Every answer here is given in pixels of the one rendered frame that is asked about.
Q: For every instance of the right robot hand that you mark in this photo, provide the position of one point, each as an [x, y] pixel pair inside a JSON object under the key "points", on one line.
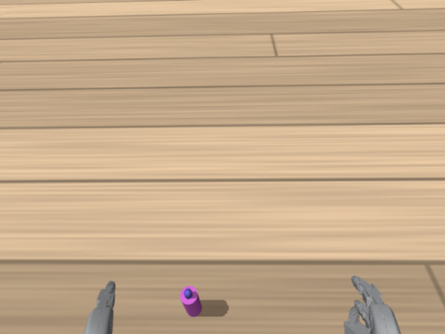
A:
{"points": [[379, 318]]}

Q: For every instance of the bottle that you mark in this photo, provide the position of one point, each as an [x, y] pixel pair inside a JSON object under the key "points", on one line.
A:
{"points": [[190, 299]]}

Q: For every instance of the left robot hand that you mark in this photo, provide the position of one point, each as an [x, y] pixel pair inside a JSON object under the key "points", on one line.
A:
{"points": [[100, 320]]}

